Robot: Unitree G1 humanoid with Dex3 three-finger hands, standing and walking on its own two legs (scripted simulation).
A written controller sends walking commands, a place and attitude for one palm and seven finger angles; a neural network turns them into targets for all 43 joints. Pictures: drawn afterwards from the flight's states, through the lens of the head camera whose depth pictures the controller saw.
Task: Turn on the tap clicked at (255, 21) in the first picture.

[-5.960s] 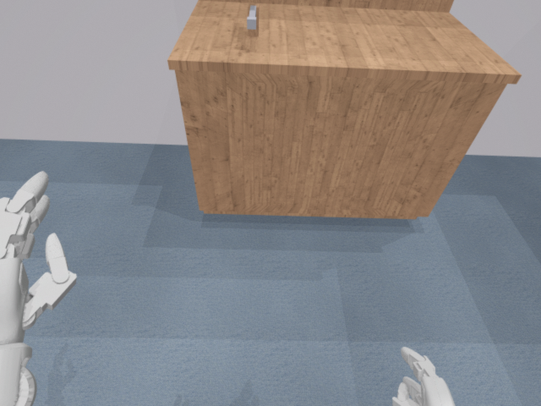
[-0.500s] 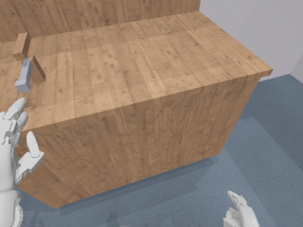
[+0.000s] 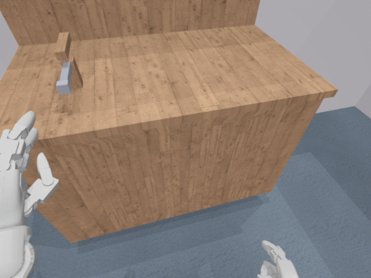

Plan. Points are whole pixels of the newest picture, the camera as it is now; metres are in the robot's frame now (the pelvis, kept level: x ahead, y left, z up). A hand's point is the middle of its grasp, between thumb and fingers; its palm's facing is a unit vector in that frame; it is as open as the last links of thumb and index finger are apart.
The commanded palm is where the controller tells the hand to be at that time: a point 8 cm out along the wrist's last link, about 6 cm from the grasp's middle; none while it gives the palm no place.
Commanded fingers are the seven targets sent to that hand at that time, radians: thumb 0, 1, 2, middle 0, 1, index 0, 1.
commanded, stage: come to a stop and stand still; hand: left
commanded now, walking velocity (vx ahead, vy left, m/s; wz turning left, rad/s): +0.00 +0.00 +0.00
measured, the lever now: (64, 87) +0.52 +0.38 +0.13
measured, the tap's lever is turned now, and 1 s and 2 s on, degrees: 0 0 0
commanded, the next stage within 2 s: look again from close up in 0.28 s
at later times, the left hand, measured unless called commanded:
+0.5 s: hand (24, 157) +0.24 +0.29 +0.20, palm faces +0.49 -0.77 -0.40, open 7.4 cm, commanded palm +0.15 +0.28 +0.18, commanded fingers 0.00 0.90 0.90 -0.20 -0.30 -0.20 -0.30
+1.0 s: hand (58, 143) +0.29 +0.27 +0.17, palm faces +0.41 -0.86 -0.29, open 7.4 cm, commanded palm +0.23 +0.31 +0.18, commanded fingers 0.00 0.90 0.90 -0.20 -0.30 -0.20 -0.30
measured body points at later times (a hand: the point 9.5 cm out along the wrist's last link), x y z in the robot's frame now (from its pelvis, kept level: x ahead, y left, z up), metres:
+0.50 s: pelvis -0.01 +0.00 +0.00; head +0.01 +0.02 +0.45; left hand +0.20 +0.32 +0.22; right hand +0.14 -0.23 -0.08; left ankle +0.03 +0.11 -0.73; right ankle +0.08 -0.11 -0.73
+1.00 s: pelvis +0.07 +0.03 +0.00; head +0.08 +0.05 +0.45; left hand +0.26 +0.31 +0.19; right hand +0.25 -0.19 -0.06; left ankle +0.03 +0.11 -0.73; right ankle +0.08 -0.11 -0.73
